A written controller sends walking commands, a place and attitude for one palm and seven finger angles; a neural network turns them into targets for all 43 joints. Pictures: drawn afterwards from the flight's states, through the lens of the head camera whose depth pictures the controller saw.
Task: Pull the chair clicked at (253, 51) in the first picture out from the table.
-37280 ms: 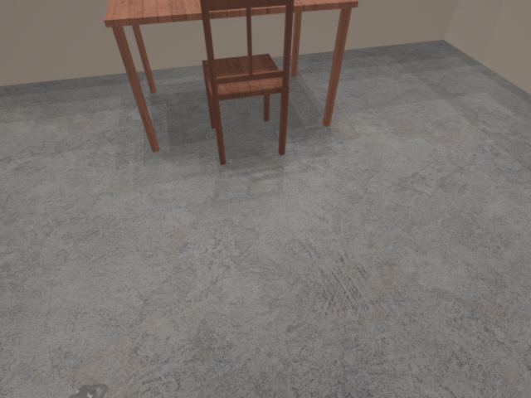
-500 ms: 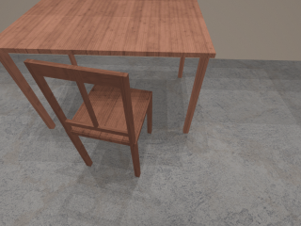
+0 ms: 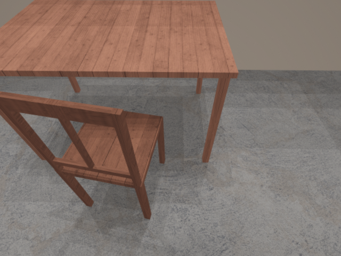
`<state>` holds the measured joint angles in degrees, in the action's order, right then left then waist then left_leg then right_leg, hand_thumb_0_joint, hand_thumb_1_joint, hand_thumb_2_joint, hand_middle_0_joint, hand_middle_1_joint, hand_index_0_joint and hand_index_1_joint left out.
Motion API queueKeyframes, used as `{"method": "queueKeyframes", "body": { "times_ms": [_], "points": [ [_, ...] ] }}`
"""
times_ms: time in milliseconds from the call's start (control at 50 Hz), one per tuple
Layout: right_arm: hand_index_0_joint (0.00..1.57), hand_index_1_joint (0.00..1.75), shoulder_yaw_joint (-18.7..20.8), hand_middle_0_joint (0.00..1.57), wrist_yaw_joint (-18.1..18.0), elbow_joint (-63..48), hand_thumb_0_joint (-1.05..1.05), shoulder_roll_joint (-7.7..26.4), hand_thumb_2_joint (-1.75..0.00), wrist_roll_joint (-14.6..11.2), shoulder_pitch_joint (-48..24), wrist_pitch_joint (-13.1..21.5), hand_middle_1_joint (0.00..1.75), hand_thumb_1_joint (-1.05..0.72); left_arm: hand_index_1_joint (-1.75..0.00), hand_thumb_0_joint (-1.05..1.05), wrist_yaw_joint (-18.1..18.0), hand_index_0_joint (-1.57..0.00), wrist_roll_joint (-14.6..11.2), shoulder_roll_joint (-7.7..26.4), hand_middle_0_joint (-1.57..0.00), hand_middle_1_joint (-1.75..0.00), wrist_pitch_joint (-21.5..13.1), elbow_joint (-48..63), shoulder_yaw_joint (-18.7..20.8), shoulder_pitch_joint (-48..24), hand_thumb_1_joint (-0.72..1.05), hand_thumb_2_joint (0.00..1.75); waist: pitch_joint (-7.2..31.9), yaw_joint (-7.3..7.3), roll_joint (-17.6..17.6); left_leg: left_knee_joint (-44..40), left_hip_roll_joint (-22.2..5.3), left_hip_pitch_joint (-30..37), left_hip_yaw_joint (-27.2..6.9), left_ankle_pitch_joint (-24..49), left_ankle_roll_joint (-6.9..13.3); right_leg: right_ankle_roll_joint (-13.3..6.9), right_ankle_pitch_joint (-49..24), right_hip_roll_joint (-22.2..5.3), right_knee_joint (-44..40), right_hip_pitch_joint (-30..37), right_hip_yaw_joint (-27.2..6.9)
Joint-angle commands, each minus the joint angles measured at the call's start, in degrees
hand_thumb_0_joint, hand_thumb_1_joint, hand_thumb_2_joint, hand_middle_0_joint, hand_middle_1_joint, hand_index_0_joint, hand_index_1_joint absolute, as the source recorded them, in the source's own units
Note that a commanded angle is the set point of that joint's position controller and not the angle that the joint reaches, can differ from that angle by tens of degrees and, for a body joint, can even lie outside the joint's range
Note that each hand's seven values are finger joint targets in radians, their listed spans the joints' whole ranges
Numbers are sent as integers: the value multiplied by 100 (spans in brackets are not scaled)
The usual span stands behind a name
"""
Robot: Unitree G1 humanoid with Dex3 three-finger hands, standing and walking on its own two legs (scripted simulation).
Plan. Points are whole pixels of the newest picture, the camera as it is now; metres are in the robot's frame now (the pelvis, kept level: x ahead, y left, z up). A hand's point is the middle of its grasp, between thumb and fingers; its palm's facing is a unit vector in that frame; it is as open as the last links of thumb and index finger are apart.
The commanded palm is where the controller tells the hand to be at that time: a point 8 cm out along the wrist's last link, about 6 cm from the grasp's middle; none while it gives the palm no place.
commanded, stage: come to a stop and stand still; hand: left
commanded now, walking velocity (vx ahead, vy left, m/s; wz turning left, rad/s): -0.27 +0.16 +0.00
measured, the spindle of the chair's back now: (79, 145) +0.46 +0.34 -0.10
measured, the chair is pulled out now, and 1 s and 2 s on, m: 0.13 0.13 0.13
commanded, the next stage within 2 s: look again from close up in 1.10 s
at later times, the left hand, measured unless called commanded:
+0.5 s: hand out of the picture +0.05 +0.25 -0.17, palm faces +0.00 -0.96 -0.29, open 7.4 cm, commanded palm none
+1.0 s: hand out of the picture +0.01 +0.25 -0.18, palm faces +0.00 -0.98 -0.20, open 7.4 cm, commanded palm none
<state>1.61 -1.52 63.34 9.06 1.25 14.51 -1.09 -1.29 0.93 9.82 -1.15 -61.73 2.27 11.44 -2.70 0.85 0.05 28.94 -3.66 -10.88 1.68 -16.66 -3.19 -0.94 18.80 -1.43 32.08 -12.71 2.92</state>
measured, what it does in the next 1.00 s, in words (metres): steps on the spot: left foot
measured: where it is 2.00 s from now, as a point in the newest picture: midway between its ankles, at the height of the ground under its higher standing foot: outside the picture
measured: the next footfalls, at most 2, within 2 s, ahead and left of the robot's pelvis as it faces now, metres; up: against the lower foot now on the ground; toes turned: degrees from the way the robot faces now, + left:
left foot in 0.28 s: +0.09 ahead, +0.16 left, +0.00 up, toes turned +0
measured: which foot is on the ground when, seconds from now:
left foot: down 0.00-0.04, up 0.06-0.26, down 0.28-1.00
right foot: down 0.00-1.00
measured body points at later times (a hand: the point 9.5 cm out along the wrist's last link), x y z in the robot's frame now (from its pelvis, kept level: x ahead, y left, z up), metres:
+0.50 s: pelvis -0.01 +0.03 -0.01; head +0.03 +0.03 +0.44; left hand +0.05 +0.30 -0.15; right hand +0.06 -0.21 -0.16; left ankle +0.05 +0.16 -0.73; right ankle -0.02 -0.09 -0.74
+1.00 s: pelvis -0.02 +0.07 +0.00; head -0.02 +0.08 +0.45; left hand +0.01 +0.30 -0.16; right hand +0.01 -0.17 -0.15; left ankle +0.05 +0.16 -0.73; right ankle -0.03 -0.09 -0.73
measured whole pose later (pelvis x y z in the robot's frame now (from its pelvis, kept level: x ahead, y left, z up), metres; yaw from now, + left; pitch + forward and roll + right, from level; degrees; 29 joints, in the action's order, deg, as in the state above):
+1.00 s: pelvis -0.02 +0.07 +0.00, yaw -1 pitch -2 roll -1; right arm 0.1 -0.2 57.6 9.4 1.0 16.5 -0.6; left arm -1.8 1.2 11.4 0.4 -56.6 0.1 17.7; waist -1.1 0.6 -1.2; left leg 31.5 0.6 -18.6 0.9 -10.8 2.0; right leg 1.8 17.4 -1.9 30.9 -11.5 -0.5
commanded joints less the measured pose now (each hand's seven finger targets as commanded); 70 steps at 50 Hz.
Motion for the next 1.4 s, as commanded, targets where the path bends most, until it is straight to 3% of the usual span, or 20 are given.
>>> {"method": "queueKeyframes", "body": {
  "times_ms": [0,40,60,200,220,260,280,300,340,400,420,440,460,480,520,560,600,640,780,1380],
  "points": [
    [20,30,227,20,-87,-391,0,723,-90,-47,297,27,30,-90,-30,0,-194,-20,-7,1121,-20,-30,-8,169,281,711,90,90,663,-249,-413,662,64,-452,327,2387,121,-306,-6847,-1083,-115,1453,-789],
    [20,30,280,20,-54,-624,0,628,-90,-52,-55,-66,30,-90,-30,0,-226,-20,50,1231,-20,-30,78,184,342,798,90,90,467,-453,-1139,1652,387,-1494,271,-1125,86,-964,-7839,-1846,-394,1954,-1347],
    [20,30,310,20,-66,-722,0,662,-90,-42,-210,-109,30,-90,-30,0,-251,-20,92,1198,-20,-30,131,281,364,705,90,90,356,-502,-1257,2095,387,-1692,-43,-1554,121,-1189,-7526,-2029,-518,1886,-1479],
    [20,30,324,20,62,-863,0,632,-90,-34,50,-156,30,-90,-30,0,-188,-20,73,1223,-20,-30,212,805,384,-294,90,90,314,59,-1049,353,380,-366,-1,279,151,-652,-4322,-1326,-450,614,-753],
    [20,30,327,20,70,-808,0,770,-90,-2,295,-115,30,-90,-30,0,-184,-20,42,1148,-20,-30,228,838,346,-337,90,90,375,180,-677,-414,212,253,-44,1290,199,-375,-3315,-1080,-156,264,-594],
    [20,30,395,20,46,-976,0,1530,-90,90,191,-44,30,-90,-30,0,-179,-20,-15,660,-20,-30,318,868,188,93,90,90,662,80,1704,-1130,-1721,400,-1990,3617,1337,162,1721,32,1653,-546,-110],
    [20,30,341,20,48,-1009,0,1538,-90,121,97,-83,30,-90,-30,0,-173,-20,31,710,-20,-30,329,916,160,82,90,90,434,132,1016,-1143,-1713,-479,-1860,2168,1563,78,1916,16,2267,-206,-397],
    [20,30,334,20,7,-1138,0,1444,-90,127,-299,-45,30,-90,-30,0,-124,-20,13,646,-20,-30,339,934,166,24,90,90,223,-129,1042,-1081,-1503,-457,-1929,2316,1646,82,1800,26,2301,-650,-408],
    [20,30,267,20,-41,-1084,0,1266,-90,104,-376,-23,30,-90,-30,0,-44,-20,3,734,-20,-30,334,794,164,-82,90,90,453,-54,1559,-930,-1121,-72,-1520,2682,1485,76,1586,-22,1933,-518,-406],
    [20,30,253,20,-36,-1029,0,1288,-90,31,-481,-29,30,-90,-30,0,-9,-20,-10,758,-20,-30,237,563,106,319,90,90,802,-240,429,-362,-790,75,-1122,2473,1107,71,326,63,-145,352,-199],
    [20,30,225,20,-8,-1028,0,1112,-90,-36,-563,-62,30,-90,-30,0,-36,-20,36,885,-20,-30,205,501,86,374,90,90,513,-241,-255,-62,-372,-388,-885,1187,766,10,-436,-220,-1148,440,-798],
    [20,30,194,20,54,-1055,0,867,-90,-75,-592,-125,30,-90,-30,0,-48,-20,52,1139,-20,-30,167,528,73,155,90,90,146,-67,-1033,144,146,-571,-451,-184,379,-295,-112,-1066,-1768,-97,-1764],
    [20,30,202,20,122,-987,0,873,-90,-40,-444,-168,30,-90,-30,0,-17,-20,46,1398,-20,-30,176,616,80,-237,90,90,-76,94,-907,310,345,-195,-278,-469,260,-635,722,-1509,-2053,-846,-2016],
    [20,30,211,20,130,-830,0,842,-90,-13,-363,-203,30,-90,-30,0,-11,-20,50,1352,-20,-30,152,693,84,-527,90,90,-129,159,-927,533,340,155,-300,-365,263,-702,1349,-1353,-2109,-1359,-1942],
    [20,30,165,20,106,-643,0,763,-90,6,-144,-123,30,-90,-30,0,-24,-20,26,1118,-20,-30,131,619,47,-629,90,90,-166,268,-661,41,187,360,-443,456,361,-436,334,-831,-1513,-1205,-1328],
    [20,30,138,20,72,-546,0,917,-90,9,-171,2,30,-90,-30,0,-39,-20,-12,897,-20,-30,125,482,6,-302,90,90,115,98,-149,-644,-234,162,-807,787,497,-110,-234,-385,-1091,-458,-856],
    [20,30,35,20,92,-1141,0,923,-90,-79,-277,238,30,-90,-30,0,-301,-20,15,918,-20,-30,-105,506,-44,580,90,90,787,-56,144,464,-123,-126,-347,1766,309,-112,-2750,-789,-680,402,-1112],
    [20,30,5,20,58,-1097,0,718,-90,-29,47,250,30,-90,-30,0,-274,-20,-21,793,-20,-30,-74,687,-58,536,90,90,951,6,-490,276,-79,-149,-451,1651,416,-168,-2541,-628,-365,451,-826],
    [20,30,32,20,73,-1106,0,817,-90,-31,52,172,30,-90,-30,0,-154,-20,12,709,-20,-30,79,767,-119,700,90,90,-397,-60,120,-606,-84,-940,-861,-302,542,-147,476,-204,-721,-420,-669],
    [20,30,-33,20,78,-285,0,712,-90,-93,181,200,30,-90,-30,0,-89,-20,18,459,-20,-30,-22,54,-254,1504,90,90,-291,-85,35,-1006,-107,-612,-849,-546,490,-7,265,-320,-1248,-489,-717]
  ]
}}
